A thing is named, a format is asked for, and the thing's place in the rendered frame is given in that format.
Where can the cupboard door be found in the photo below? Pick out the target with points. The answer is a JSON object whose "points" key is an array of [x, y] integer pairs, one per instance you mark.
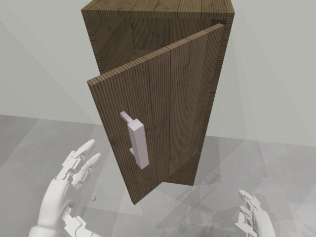
{"points": [[168, 92]]}

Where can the handle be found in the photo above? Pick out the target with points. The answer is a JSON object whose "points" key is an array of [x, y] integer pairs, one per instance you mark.
{"points": [[138, 140]]}

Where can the robot left forearm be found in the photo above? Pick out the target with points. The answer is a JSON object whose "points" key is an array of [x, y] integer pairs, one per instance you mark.
{"points": [[45, 231]]}

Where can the robot left hand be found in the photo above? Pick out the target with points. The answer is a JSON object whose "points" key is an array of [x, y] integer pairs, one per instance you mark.
{"points": [[65, 189]]}

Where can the robot right hand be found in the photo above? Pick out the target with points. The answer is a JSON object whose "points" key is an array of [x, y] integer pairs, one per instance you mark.
{"points": [[259, 223]]}

